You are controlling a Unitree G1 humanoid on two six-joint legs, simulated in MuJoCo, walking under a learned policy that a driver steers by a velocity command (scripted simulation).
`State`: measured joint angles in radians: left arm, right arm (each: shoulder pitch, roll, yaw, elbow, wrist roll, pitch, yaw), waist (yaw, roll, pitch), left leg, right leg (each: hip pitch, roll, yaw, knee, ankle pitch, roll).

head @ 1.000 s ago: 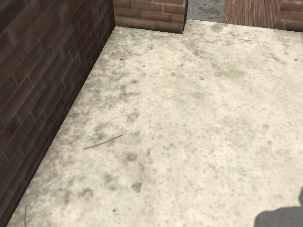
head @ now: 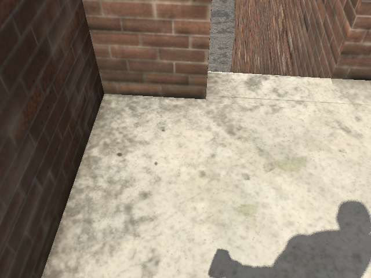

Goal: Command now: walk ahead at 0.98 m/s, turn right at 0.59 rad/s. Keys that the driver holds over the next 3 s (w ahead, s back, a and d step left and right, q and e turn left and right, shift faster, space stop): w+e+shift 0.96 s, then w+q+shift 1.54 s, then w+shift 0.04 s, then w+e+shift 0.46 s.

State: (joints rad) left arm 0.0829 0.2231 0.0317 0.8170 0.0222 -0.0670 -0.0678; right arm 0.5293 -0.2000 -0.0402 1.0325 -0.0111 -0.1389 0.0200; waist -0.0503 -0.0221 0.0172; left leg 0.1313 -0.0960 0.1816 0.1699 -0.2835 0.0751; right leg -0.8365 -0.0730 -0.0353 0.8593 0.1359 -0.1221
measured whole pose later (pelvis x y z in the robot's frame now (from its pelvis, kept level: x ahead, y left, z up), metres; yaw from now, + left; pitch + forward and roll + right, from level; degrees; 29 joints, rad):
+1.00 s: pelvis +0.87 -0.21 -0.02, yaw -53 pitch +1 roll +1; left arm -0.07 0.29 0.03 0.61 0.04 -0.02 -0.10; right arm 0.55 -0.24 -0.02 0.97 -0.02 -0.10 -0.02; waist -0.06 0.00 0.02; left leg 0.25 0.03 0.33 0.31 -0.47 -0.07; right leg -0.71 0.02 -0.14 0.80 -0.05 -0.20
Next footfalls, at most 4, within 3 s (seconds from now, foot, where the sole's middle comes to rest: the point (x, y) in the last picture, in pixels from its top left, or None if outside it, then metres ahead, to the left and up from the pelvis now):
0.14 right None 0.35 -0.04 -0.77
0.58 left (179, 197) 0.82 0.02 -0.77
1.04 right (273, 162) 0.97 -0.40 -0.77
1.46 left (303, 105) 1.32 -0.63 -0.77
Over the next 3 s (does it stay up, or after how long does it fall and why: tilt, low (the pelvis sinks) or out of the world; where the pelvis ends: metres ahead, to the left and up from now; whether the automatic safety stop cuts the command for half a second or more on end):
stays up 1.06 -0.31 0.00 its command is cut before an obstacle after 1.2 s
